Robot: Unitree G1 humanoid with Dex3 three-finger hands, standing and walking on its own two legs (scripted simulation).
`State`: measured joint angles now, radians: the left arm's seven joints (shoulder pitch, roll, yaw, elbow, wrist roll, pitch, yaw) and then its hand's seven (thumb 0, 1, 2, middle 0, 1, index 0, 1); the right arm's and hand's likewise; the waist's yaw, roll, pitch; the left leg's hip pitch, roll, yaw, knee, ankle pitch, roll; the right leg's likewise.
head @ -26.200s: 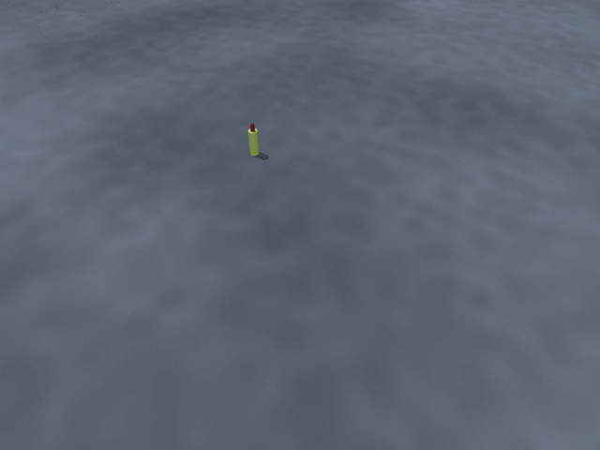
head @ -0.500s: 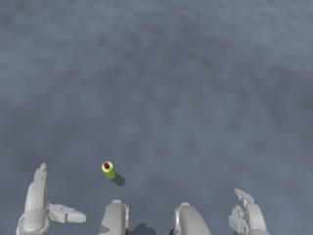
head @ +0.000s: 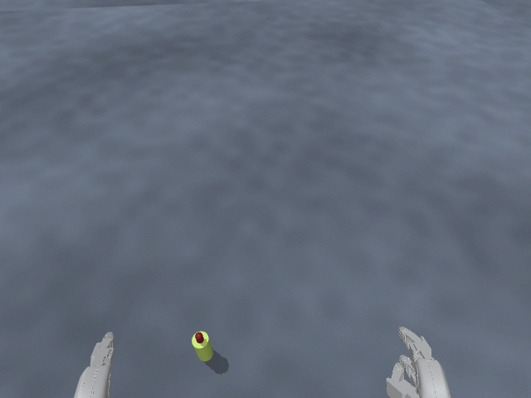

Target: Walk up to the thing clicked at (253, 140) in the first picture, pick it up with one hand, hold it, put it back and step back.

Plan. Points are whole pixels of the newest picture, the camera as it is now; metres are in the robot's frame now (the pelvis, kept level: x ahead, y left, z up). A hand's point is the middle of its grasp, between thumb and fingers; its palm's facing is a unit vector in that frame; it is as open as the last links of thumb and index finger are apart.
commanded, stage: home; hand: left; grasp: from the side
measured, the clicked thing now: (202, 344) +0.40 +0.19 -0.62
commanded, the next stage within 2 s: stand in 1.52 s
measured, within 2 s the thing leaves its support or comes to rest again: neither
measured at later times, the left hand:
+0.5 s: hand (146, 397) +0.16 +0.17 -0.05, palm faces +0.12 -0.95 -0.29, open 17.5 cm
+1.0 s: hand out of the picture +0.16 +0.18 -0.05, palm faces +0.12 -0.95 -0.28, open 17.4 cm
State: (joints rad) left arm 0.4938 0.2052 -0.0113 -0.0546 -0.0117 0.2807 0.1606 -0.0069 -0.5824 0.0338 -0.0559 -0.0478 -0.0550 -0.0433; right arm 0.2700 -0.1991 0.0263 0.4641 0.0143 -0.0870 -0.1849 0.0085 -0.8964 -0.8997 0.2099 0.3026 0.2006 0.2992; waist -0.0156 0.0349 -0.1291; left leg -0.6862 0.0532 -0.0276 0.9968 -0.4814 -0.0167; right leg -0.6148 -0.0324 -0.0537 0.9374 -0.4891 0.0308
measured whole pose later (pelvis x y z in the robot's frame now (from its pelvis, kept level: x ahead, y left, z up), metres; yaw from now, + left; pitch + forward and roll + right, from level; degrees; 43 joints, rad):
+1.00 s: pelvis -0.01 -0.01 +0.01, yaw +0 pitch +8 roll -2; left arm 0.46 0.20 -0.01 0.00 -0.01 0.27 0.14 -0.01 -0.54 0.06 -0.06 -0.06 -0.06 -0.05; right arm 0.27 -0.20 0.02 0.52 0.01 -0.13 -0.18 0.01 -0.90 -0.90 0.21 0.30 0.20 0.30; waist -0.01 0.03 -0.10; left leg -0.63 0.06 -0.03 0.95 -0.45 -0.02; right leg -0.57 -0.03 -0.05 0.90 -0.47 0.02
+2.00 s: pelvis -0.01 -0.01 +0.01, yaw +0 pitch +5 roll -1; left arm 0.36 0.23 -0.01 0.20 0.05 0.15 0.09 0.00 0.32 0.75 -0.20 -0.28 -0.20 -0.28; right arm 0.22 -0.23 0.02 0.62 -0.07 -0.09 -0.13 0.01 -0.90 -0.90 0.21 0.30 0.20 0.30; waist 0.01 0.01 -0.04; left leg -0.57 0.04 -0.01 0.91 -0.44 -0.02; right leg -0.51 -0.04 -0.04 0.88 -0.46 0.02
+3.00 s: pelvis -0.02 +0.00 +0.06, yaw +1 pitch -3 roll +0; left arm 0.15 0.32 0.01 1.15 0.03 -0.01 0.01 0.01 0.90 0.90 -0.21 -0.30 -0.21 -0.30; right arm 0.15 -0.32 -0.02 1.15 -0.03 0.00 -0.01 0.00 -0.90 -0.90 0.21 0.30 0.20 0.30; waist 0.01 0.01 0.05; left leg -0.15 0.01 0.00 0.36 -0.15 -0.01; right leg -0.11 -0.06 -0.05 0.36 -0.19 0.04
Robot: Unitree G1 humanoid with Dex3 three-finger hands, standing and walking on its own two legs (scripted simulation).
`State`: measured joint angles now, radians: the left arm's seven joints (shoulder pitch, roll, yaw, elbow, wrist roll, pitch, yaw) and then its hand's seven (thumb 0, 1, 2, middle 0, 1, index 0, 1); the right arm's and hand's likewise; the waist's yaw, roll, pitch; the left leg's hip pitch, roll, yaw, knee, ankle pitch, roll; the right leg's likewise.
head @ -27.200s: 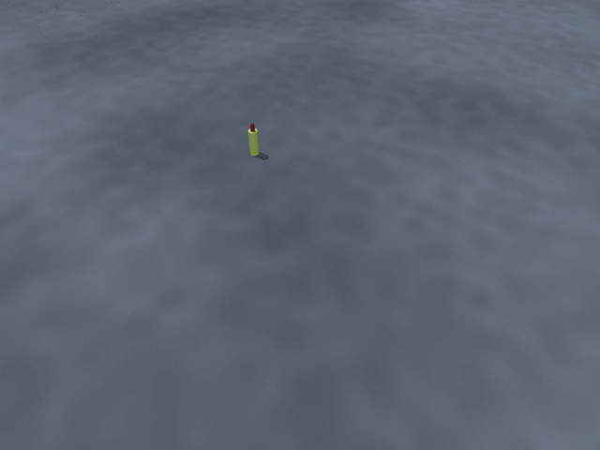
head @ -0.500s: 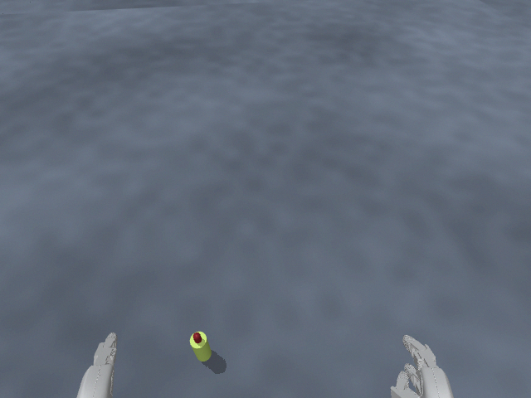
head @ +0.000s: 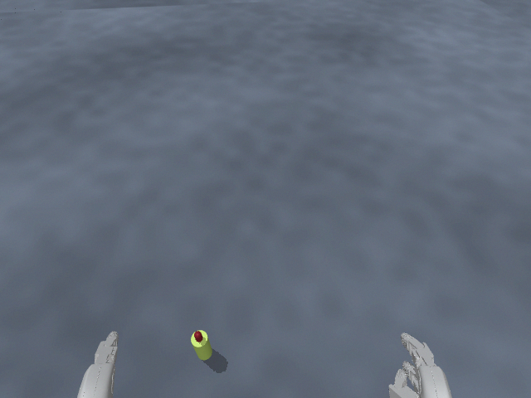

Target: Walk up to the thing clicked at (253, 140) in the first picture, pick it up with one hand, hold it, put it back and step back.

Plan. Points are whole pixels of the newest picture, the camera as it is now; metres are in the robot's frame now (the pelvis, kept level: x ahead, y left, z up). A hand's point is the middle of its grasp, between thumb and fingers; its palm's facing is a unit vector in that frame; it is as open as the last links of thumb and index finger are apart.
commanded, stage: home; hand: left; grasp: from the side
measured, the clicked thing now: (201, 343) +0.41 +0.20 -0.63
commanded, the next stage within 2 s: stand in 0.52 s
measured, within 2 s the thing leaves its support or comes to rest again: neither
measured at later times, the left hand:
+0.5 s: hand (141, 389) +0.17 +0.18 -0.06, palm faces +0.12 -0.95 -0.28, open 17.5 cm
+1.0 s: hand (139, 397) +0.17 +0.19 -0.07, palm faces +0.04 -0.95 -0.32, open 10.8 cm
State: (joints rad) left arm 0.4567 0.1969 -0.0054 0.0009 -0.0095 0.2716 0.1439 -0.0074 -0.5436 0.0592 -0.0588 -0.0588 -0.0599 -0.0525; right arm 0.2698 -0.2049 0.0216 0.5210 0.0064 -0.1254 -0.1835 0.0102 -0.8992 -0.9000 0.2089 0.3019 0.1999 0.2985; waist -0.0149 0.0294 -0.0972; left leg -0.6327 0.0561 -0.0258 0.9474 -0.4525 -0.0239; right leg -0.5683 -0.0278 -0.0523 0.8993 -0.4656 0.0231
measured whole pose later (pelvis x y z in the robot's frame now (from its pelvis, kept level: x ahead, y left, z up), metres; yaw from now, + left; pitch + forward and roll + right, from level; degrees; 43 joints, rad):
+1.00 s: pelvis +0.00 +0.00 +0.00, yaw +0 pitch +5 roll -1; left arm 0.36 0.23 -0.01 0.20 0.05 0.15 0.09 0.00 0.32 0.75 -0.20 -0.28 -0.20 -0.28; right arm 0.22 -0.23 0.02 0.62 -0.07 -0.09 -0.13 0.01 -0.90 -0.90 0.21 0.30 0.20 0.30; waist 0.01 0.01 -0.04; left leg -0.57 0.04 -0.01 0.91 -0.44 -0.02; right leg -0.51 -0.04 -0.04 0.88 -0.46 0.02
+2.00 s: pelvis -0.01 +0.01 +0.06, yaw +1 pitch -3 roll +0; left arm 0.15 0.32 0.01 1.15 0.03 -0.01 0.01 0.01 0.90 0.90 -0.21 -0.30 -0.21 -0.30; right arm 0.15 -0.32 -0.02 1.15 -0.03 0.00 -0.01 0.00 -0.90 -0.90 0.21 0.30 0.20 0.30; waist 0.01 0.01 0.05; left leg -0.15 0.01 0.00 0.36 -0.15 -0.01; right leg -0.11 -0.06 -0.05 0.36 -0.19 0.04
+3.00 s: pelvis +0.01 +0.00 +0.06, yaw +0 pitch -2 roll +0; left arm 0.11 0.33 0.01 1.15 0.02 -0.01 0.01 0.01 0.90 0.90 -0.21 -0.30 -0.21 -0.30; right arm 0.11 -0.34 -0.01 1.16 -0.02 -0.01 0.00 0.00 -0.90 -0.90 0.21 0.30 0.20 0.30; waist 0.00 0.00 0.05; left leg -0.11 0.03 0.02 0.31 -0.16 -0.02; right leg -0.09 -0.04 -0.04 0.32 -0.20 0.03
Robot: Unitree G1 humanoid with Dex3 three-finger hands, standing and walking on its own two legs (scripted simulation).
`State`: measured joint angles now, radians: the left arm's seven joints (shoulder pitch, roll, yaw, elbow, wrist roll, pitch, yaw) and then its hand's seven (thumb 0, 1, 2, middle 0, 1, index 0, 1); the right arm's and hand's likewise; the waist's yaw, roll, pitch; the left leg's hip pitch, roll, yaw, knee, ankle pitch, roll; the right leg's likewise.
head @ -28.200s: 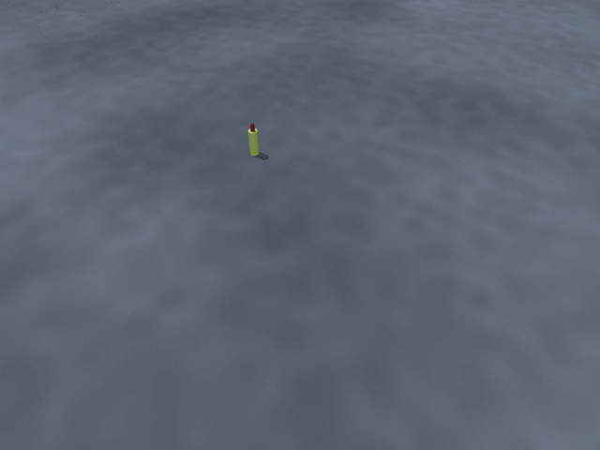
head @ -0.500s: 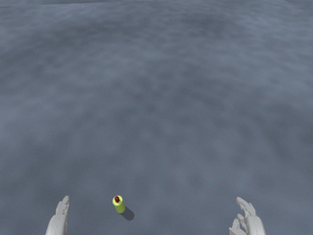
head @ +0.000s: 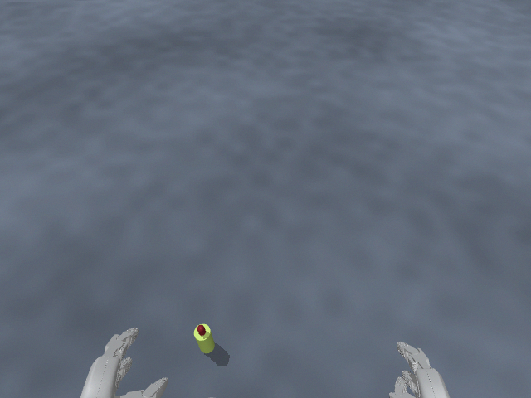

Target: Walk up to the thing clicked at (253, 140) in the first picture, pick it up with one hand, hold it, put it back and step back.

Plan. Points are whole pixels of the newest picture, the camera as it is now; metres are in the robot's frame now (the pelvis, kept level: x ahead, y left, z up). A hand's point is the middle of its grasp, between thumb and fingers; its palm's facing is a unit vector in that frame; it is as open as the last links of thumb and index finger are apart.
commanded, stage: stand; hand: left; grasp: from the side
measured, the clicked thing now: (204, 337) +0.41 +0.20 -0.63
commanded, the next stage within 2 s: none
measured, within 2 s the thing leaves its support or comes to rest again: neither
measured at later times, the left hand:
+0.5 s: hand out of the picture +0.05 +0.26 -0.11, palm faces +0.01 -0.94 -0.34, open 7.4 cm
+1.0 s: hand out of the picture +0.03 +0.25 -0.11, palm faces +0.00 -0.94 -0.34, open 7.4 cm
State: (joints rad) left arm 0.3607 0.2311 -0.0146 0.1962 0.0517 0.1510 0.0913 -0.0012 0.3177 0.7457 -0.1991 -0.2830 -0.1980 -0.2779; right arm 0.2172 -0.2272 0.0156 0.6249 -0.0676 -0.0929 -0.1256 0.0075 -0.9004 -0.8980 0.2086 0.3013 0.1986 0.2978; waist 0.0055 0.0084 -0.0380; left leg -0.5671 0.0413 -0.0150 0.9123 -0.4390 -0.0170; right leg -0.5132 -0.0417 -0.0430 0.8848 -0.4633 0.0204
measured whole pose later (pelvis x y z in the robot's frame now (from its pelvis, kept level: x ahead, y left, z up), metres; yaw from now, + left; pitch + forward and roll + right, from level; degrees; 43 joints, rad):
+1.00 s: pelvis -0.01 +0.00 +0.05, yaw +0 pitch -3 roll +0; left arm 0.15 0.32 0.01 1.15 0.03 -0.01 0.01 0.01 0.90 0.90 -0.21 -0.30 -0.21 -0.30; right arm 0.15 -0.32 -0.02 1.15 -0.03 0.00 -0.01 0.00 -0.90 -0.90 0.21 0.30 0.20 0.30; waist 0.01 0.01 0.05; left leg -0.15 0.01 0.00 0.36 -0.15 -0.01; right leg -0.11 -0.06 -0.05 0.36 -0.19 0.04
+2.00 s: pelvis +0.01 +0.00 +0.06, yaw +0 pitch -2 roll +0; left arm 0.11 0.33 0.01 1.15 0.02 -0.01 0.01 0.01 0.90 0.90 -0.21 -0.30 -0.21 -0.30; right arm 0.11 -0.34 -0.01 1.16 -0.02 -0.01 0.00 0.00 -0.90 -0.90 0.21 0.30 0.20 0.30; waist 0.00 0.00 0.05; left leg -0.11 0.03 0.02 0.31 -0.16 -0.02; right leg -0.09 -0.04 -0.04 0.32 -0.20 0.03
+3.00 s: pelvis -0.15 +0.03 +0.03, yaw -5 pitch -3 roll +0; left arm 0.18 0.35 0.08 0.87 0.03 0.04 0.00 0.01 0.90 0.90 -0.21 -0.30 -0.21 -0.30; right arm 0.11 -0.39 -0.06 0.88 -0.01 0.05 -0.02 0.00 -0.90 -0.90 0.21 0.30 0.20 0.30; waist 0.01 0.02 0.17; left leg -0.49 -0.06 -0.06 0.93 -0.46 0.01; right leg -0.27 0.03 0.04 0.67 -0.36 -0.02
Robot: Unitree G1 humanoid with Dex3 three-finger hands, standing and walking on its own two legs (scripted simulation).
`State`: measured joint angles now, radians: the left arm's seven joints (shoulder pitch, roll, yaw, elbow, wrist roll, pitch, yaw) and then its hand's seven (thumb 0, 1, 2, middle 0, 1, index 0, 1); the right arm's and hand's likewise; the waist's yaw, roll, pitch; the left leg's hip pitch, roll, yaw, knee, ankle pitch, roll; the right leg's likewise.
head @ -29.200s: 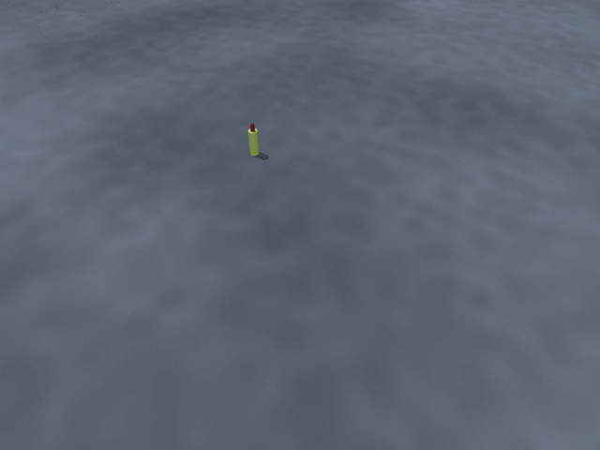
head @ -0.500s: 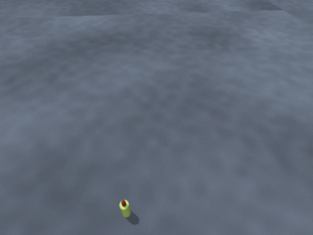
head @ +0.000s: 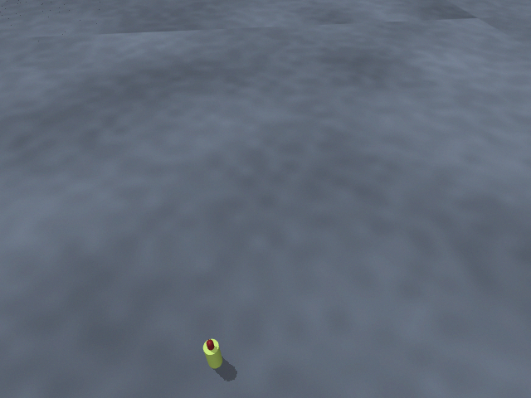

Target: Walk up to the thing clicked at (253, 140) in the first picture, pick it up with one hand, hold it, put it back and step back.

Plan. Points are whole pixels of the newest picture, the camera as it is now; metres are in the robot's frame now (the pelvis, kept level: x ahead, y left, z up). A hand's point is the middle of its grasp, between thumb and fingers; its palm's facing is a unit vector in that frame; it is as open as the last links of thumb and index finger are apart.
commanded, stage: stand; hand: left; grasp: from the side
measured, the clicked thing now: (212, 352) +0.43 +0.19 -0.69
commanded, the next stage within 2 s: step back in 1.14 s
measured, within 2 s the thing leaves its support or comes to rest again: neither
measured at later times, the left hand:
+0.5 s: hand out of the picture +0.09 +0.24 -0.16, palm faces -0.01 -0.94 -0.34, open 7.4 cm
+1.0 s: hand out of the picture +0.10 +0.24 -0.16, palm faces -0.02 -0.94 -0.34, open 7.4 cm
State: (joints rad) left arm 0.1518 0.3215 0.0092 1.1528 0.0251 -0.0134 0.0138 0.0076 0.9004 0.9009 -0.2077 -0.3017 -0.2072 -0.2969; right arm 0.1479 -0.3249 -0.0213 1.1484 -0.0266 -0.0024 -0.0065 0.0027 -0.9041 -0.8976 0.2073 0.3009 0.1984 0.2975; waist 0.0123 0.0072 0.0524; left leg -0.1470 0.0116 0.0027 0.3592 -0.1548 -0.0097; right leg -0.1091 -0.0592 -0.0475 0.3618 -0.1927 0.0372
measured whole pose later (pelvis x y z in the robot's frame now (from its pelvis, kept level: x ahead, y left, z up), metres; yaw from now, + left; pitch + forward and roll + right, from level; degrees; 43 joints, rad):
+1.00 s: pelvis +0.02 -0.01 +0.00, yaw -1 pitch -2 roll +0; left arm 0.11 0.33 0.01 1.15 0.02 -0.01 0.01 0.01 0.90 0.90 -0.21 -0.30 -0.21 -0.30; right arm 0.11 -0.34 -0.01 1.16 -0.02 -0.01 0.00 0.00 -0.90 -0.90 0.21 0.30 0.20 0.30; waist 0.00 0.00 0.05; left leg -0.11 0.03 0.02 0.31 -0.16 -0.02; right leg -0.09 -0.04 -0.04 0.32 -0.20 0.03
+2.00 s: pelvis -0.14 +0.02 -0.02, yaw -6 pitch -3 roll +0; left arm 0.18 0.35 0.08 0.87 0.03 0.04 0.00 0.01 0.90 0.90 -0.21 -0.30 -0.21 -0.30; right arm 0.11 -0.39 -0.06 0.88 -0.01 0.05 -0.02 0.00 -0.90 -0.90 0.21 0.30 0.20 0.30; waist 0.01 0.02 0.17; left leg -0.49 -0.06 -0.06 0.93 -0.46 0.01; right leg -0.27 0.03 0.04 0.67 -0.36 -0.02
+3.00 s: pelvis -0.47 +0.03 -0.03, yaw -1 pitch -3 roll +1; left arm 0.10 0.40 0.08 0.78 0.03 0.07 0.02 0.01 0.90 0.90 -0.21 -0.30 -0.21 -0.30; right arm 0.21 -0.37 -0.04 0.89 -0.03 0.03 -0.01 0.00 -0.90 -0.90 0.21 0.30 0.20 0.30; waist 0.01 -0.05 0.19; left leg -0.28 -0.06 -0.01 0.67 -0.34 0.03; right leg -0.46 -0.03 0.05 0.84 -0.43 0.00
